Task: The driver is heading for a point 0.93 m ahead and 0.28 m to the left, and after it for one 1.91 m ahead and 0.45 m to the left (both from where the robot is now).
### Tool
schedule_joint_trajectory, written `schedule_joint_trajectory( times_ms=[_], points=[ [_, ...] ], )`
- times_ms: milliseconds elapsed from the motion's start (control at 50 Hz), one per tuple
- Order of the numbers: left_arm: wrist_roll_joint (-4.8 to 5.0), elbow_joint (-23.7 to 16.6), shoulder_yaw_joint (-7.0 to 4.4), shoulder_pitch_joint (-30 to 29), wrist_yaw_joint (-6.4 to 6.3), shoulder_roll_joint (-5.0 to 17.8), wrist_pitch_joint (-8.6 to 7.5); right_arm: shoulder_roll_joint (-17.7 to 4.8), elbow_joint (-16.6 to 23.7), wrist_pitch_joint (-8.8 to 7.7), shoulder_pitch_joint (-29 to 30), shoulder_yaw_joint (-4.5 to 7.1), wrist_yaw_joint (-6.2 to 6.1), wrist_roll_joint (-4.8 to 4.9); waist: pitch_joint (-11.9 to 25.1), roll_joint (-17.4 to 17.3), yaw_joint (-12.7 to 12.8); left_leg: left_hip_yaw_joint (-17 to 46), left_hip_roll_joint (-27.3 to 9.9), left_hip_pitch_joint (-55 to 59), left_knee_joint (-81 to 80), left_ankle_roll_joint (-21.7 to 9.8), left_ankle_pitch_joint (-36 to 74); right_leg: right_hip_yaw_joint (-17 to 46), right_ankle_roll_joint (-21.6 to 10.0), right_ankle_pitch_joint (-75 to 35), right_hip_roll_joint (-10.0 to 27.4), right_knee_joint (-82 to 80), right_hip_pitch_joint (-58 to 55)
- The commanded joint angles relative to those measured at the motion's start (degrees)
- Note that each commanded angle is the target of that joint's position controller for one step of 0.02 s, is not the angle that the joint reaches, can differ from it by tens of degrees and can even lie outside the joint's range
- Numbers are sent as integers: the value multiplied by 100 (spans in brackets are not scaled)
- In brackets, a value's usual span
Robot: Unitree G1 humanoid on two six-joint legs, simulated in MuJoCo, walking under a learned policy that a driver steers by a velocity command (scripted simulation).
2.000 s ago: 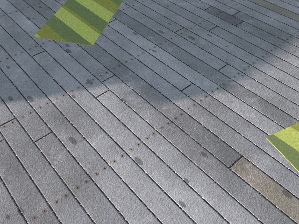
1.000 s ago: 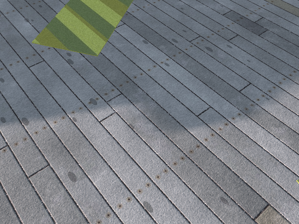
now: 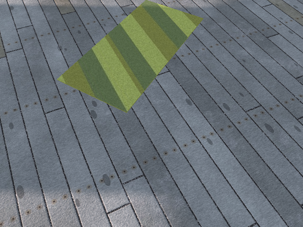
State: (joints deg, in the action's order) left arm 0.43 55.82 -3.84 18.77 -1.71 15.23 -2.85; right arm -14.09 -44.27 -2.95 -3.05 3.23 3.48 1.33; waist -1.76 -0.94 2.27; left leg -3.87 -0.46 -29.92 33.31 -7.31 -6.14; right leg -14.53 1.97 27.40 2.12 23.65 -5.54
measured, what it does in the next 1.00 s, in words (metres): walks ahead, turning left: right foot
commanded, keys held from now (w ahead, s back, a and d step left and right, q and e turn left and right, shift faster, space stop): w+q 1.00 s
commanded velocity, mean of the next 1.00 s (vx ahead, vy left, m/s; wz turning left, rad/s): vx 0.50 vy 0.00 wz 0.58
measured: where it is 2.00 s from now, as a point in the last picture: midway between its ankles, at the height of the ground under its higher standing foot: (79, 132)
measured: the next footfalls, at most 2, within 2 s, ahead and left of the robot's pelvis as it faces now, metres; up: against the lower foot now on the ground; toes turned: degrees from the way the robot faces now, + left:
right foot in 0.48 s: +0.48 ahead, -0.07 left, +0.00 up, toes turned +21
left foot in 1.02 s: +0.60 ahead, +0.30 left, +0.00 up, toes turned +39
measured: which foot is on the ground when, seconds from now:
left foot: down 0.00-0.48, up 0.50-1.00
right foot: down 0.00-0.02, up 0.04-0.46, down 0.48-1.00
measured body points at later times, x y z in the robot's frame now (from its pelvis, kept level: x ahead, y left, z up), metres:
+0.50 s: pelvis +0.30 +0.00 +0.01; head +0.32 +0.02 +0.46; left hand +0.46 +0.30 -0.06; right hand +0.40 -0.28 -0.11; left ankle +0.13 +0.08 -0.71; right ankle +0.44 -0.08 -0.72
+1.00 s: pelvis +0.52 +0.12 +0.00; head +0.55 +0.15 +0.45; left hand +0.36 +0.38 -0.12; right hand +0.85 +0.07 -0.06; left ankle +0.57 +0.28 -0.71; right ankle +0.45 -0.08 -0.71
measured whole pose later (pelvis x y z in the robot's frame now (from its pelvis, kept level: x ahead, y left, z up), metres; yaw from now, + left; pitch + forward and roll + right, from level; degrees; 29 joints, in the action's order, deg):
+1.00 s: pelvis +0.52 +0.12 +0.00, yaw +36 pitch +2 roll -2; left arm 1.6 49.4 -5.0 18.7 -0.4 17.9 -3.3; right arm -15.5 -33.9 -1.1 -3.5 3.6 3.1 1.3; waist -2.7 -1.1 4.6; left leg -2.8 -1.9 -31.5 34.8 -5.4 -7.4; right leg -14.8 3.5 25.1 3.3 20.4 -5.0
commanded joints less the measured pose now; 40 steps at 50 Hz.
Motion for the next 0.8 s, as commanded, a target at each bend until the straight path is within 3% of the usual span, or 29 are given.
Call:
schedule_joint_trajectory(
  times_ms=[20, 40, 60, 80, 100, 120, 160, 180, 240, 300, 360, 400, 440, 460, 480, 500, 520, 540, 560, 580, 600, 620, 660, 680, 720, 800],
  points=[
    [-200, -691, 14, 189, 15, 381, -123, -1855, -141, 41, -2137, 656, -189, 39, 1617, -1097, -798, 2793, -1196, 4676, -330, -1249, -260, 301, -115, -1637, 192, 4604, 3425],
    [-48, -855, 94, 72, 124, 368, -408, -1766, 11, -23, -2214, 570, -170, -10, 2447, -1086, -771, 5367, -1983, 5588, -1435, -1969, -1044, 1629, -89, 783, -577, 5712, 4695],
    [194, -1011, -28, -678, 199, 787, -583, -1343, -6, -68, -2107, 458, -172, -74, 1819, -569, -992, 4599, -1763, 5264, -1641, -1538, -930, 2046, -251, 330, -189, 5818, 5323],
    [217, -1091, -17, -905, 202, 780, -661, -1120, 41, -116, -1734, 402, -184, -46, 1163, -253, -817, 3709, -1526, 4417, -1640, -1273, -513, 1975, -361, -239, 87, 5377, 5346],
    [84, -1019, -45, -907, 148, 756, -656, -941, 153, -132, -1283, 344, -181, -27, 760, 177, -530, 3064, -1268, 3461, -1693, -1080, 47, 1932, -331, -589, 315, 4849, 4943],
    [-28, -1002, -101, -822, 109, 804, -587, -795, 259, -133, -1001, 290, -192, -68, 542, 174, -307, 2676, -1101, 2750, -1838, -1013, 553, 1921, -270, -821, 455, 4481, 4490],
    [-86, -1071, -122, -649, 108, 700, -437, -836, 323, -139, -906, 288, -232, -92, 484, -92, -73, 2353, -942, 2096, -1990, -1047, 1196, 1889, -96, -941, 511, 4016, 4024],
    [-110, -1094, -116, -713, 98, 648, -385, -882, 331, -147, -956, 305, -264, -74, 437, -64, -83, 2182, -848, 1876, -2056, -1029, 1300, 1823, -9, -1088, 501, 3752, 3968],
    [-145, -1361, -67, -1372, 75, 489, -324, -1084, 294, -132, -1265, 360, -384, -30, 245, -108, -268, 1850, -608, 1623, -2090, -842, 1339, 1709, 177, -2092, 309, 2520, 4074],
    [-88, -1561, -4, -1966, 133, 357, -366, -1077, 256, -74, -1501, 360, -434, -6, 195, -334, -524, 1740, -386, 1516, -2002, -565, 698, 1679, 158, -3114, 11, 1217, 3685],
    [-8, -1757, -19, -2342, 204, 478, -419, -1061, 167, -37, -1750, 357, -444, 23, 149, -442, -666, 2106, -536, 1767, -1803, -478, 325, 1771, 92, -3302, -140, 669, 3510],
    [0, -1815, -61, -2359, 258, 627, -474, -1016, 148, 2, -1824, 349, -473, 29, 167, -467, -629, 2462, -681, 2172, -1457, -430, 210, 1898, 0, -3009, -173, 386, 3465],
    [12, -1794, -115, -2117, 285, 762, -538, -1045, 187, 37, -1751, 366, -503, 1, 206, -629, -457, 2761, -789, 2396, -1097, -357, 432, 1905, -154, -2485, -192, 276, 3162],
    [0, -1690, -165, -1703, 271, 834, -569, -987, 238, 52, -1648, 346, -501, -4, 350, -677, -224, 2766, -667, 2365, -784, -264, 697, 1796, -281, -2466, -230, 67, 2608],
    [-77, -1570, -249, -1065, 240, 1019, -598, -784, 320, 41, -1572, 269, -477, -30, 843, -561, 87, 2547, -359, 2099, 32, -92, 906, 1942, -515, -2499, 36, 78, 1504],
    [-139, -1497, -330, -139, 189, 1353, -584, -490, 455, 23, -1623, 151, -459, -137, 1693, 114, 415, 1999, 64, 1286, 1652, 138, -119, 2931, -857, -2219, 1038, 212, -56],
    [-161, -1281, -412, 211, 231, 1650, -496, -249, 600, -27, -2489, 75, -447, 72, 2231, 2236, -41, 1446, 706, -766, 3324, 459, -2863, 5645, -1743, -918, 2197, -376, -1644],
    [-28, -1432, -273, -3, 253, 1031, -465, -907, 411, -15, -2406, 179, -468, 127, 1722, 1436, 84, 1588, 188, -1409, 4031, 522, -2667, 5784, -1583, 203, 2180, -592, -1335],
    [-13, -1503, -188, -245, 225, 712, -419, -1180, 493, 19, -1771, 258, -461, 79, 998, 843, 240, 1424, 8, -1555, 4155, 561, -2100, 4808, -1322, -1, 1927, -663, -614],
    [-72, -1529, -147, -519, 220, 668, -379, -1104, 557, 44, -1486, 261, -468, 22, 595, 424, 132, 1254, -190, -1347, 4048, 606, -1685, 4107, -1204, -752, 1691, -781, 116],
    [-98, -1485, -112, -667, 219, 557, -354, -1009, 628, 48, -1276, 276, -450, -43, 264, 344, 52, 1232, -337, -1243, 3780, 609, -1437, 3581, -1162, -1317, 1458, -932, 633],
    [-142, -1446, -99, -717, 205, 567, -366, -884, 673, 69, -1358, 274, -410, 3, 223, 625, -100, 1204, -497, -978, 3645, 612, -1276, 3223, -1149, -1628, 1375, -1058, 968],
    [-92, -1356, -119, -703, 212, 563, -405, -660, 733, 127, -1353, 236, -372, 56, 176, 733, -144, 1036, -605, -914, 3385, 658, -1196, 2676, -1234, -2012, 1269, -1304, 1175],
    [-82, -1329, -137, -691, 209, 586, -424, -621, 760, 159, -1291, 237, -384, 37, 161, 558, -137, 1023, -631, -968, 3325, 654, -1059, 2441, -1228, -2122, 1217, -1411, 1189],
    [-59, -1258, -197, -668, 200, 774, -439, -559, 938, 183, -1055, 195, -364, 8, 44, 584, -136, 1016, -727, -1209, 2829, 760, -748, 2141, -1375, -2629, 1375, -1528, 1173],
    [-54, -1166, -240, -590, 167, 921, -360, -482, 1047, 105, -553, 150, -240, 7, 12, 420, 24, 734, -643, -1077, 1593, 723, 406, 1233, -1169, -3233, 1168, -1499, 924]
  ],
)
